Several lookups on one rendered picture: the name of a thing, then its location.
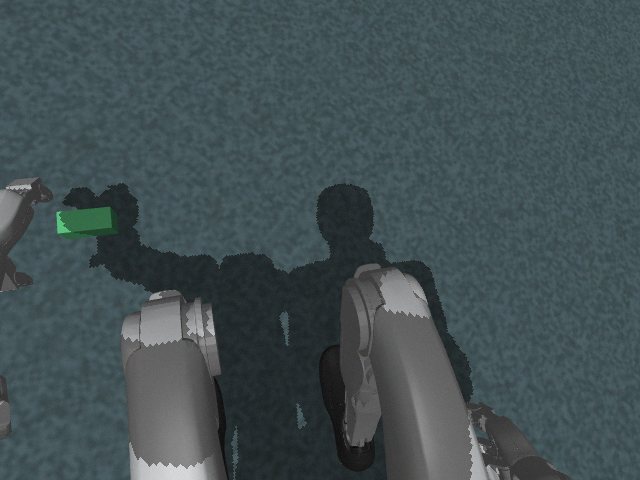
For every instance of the right robot hand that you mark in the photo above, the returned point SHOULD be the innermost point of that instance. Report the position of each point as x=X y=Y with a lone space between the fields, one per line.
x=506 y=443

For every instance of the left robot hand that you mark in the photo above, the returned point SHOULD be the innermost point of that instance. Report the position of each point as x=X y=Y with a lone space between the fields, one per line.
x=16 y=214

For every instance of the left robot foot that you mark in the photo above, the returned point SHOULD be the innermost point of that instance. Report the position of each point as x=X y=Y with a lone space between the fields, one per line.
x=222 y=422

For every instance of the right robot arm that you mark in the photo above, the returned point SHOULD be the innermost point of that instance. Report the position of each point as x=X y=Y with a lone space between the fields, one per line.
x=535 y=468

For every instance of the small box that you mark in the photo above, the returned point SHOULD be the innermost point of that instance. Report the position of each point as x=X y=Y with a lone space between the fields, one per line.
x=87 y=222

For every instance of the right robot foot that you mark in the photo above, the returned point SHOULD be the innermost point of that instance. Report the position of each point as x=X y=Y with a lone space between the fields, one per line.
x=333 y=391

